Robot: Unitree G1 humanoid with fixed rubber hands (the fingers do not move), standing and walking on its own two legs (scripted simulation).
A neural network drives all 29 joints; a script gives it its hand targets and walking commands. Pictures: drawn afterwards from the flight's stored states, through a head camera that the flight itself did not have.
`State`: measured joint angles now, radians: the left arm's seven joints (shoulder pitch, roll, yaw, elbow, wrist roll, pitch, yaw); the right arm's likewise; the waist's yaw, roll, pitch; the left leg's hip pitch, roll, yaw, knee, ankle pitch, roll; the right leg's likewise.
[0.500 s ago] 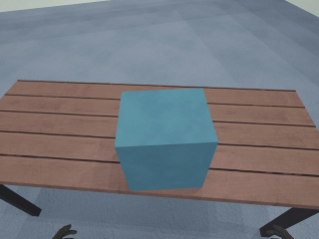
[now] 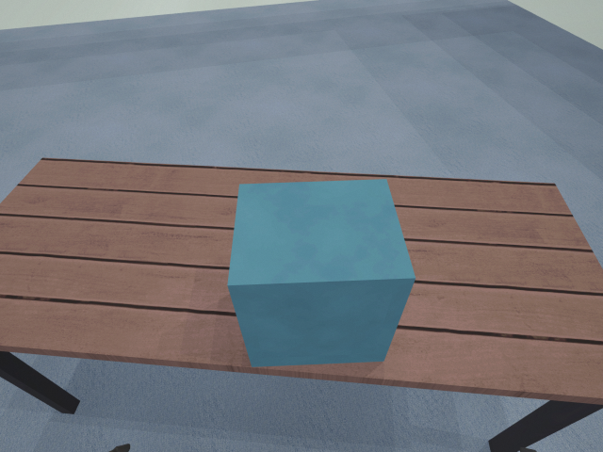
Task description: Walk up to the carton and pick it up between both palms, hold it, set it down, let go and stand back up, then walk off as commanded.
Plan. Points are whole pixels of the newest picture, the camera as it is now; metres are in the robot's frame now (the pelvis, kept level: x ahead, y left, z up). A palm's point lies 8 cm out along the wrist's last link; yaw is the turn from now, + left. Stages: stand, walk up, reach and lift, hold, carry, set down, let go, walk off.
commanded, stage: stand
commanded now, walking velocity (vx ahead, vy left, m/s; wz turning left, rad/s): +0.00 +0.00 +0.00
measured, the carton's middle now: (315, 277) +0.41 +0.01 -0.04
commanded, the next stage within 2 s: walk up in 0.46 s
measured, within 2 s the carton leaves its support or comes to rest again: neither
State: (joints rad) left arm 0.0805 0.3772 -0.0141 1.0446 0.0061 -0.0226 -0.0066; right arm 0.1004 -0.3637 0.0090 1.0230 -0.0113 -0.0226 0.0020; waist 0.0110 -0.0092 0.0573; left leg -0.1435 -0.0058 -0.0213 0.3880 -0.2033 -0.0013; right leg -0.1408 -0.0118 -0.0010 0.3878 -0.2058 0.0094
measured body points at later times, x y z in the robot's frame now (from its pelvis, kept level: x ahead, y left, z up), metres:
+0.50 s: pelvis +0.00 +0.00 +0.00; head +0.01 +0.01 +0.45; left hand +0.08 +0.31 -0.12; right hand +0.10 -0.30 -0.12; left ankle +0.01 +0.12 -0.74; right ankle +0.00 -0.13 -0.74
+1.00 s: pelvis -0.02 +0.08 -0.03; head +0.03 +0.08 +0.42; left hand +0.06 +0.43 -0.13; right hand +0.07 -0.25 -0.14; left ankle -0.03 +0.22 -0.75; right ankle +0.01 -0.12 -0.74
